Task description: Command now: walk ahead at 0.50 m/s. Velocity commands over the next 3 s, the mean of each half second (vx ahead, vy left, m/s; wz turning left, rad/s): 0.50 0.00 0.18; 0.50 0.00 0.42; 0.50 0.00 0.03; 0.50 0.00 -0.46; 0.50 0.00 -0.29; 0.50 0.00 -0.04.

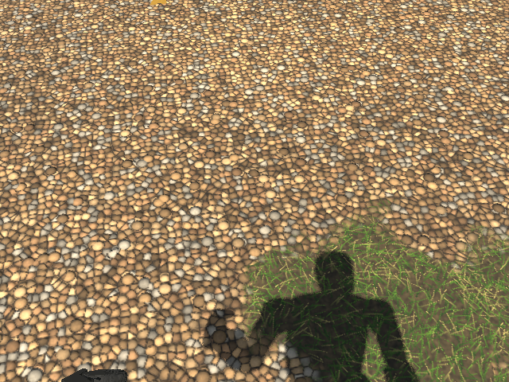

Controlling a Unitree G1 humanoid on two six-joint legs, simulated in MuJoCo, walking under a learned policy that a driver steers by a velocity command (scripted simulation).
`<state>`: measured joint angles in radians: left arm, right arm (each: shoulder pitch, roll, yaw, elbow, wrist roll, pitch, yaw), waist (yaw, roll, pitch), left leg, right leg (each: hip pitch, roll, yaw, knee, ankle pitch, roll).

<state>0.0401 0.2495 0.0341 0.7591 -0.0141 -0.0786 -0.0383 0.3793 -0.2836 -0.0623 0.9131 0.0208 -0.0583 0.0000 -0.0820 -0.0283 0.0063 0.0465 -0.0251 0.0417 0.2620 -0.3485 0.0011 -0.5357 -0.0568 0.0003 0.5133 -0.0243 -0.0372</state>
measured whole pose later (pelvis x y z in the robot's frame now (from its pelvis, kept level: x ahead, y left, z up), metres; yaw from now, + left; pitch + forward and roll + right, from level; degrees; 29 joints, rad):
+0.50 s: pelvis +0.26 -0.02 +0.00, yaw +7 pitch +2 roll -2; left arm 0.32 0.26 0.06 0.93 0.00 -0.08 0.01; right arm 0.11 -0.25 -0.05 0.80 0.02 -0.05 0.04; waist 0.07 0.04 0.01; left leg -0.65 0.08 -0.01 0.63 0.06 0.04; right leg 0.09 0.05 -0.16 0.18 -0.30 -0.02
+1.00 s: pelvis +0.54 +0.07 +0.01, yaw +20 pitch +2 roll +1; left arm 0.05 0.27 0.05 0.78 0.00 -0.10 -0.02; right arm 0.33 -0.27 -0.06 0.79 0.01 -0.06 0.00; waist -0.07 -0.04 0.02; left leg -0.05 -0.11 -0.11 0.31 -0.28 0.08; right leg -0.62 -0.07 0.05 0.55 0.09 0.03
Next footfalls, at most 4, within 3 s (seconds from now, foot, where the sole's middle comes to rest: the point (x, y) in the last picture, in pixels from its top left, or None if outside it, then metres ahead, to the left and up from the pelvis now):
0.02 right None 0.19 -0.12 -0.77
0.60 left None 0.48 0.13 -0.77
1.10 right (236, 265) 0.82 0.02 -0.77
1.62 left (130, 222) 1.00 0.35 -0.77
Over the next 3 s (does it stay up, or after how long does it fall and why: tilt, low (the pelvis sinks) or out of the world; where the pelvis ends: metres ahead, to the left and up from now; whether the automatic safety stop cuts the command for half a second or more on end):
stays up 1.62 0.22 0.02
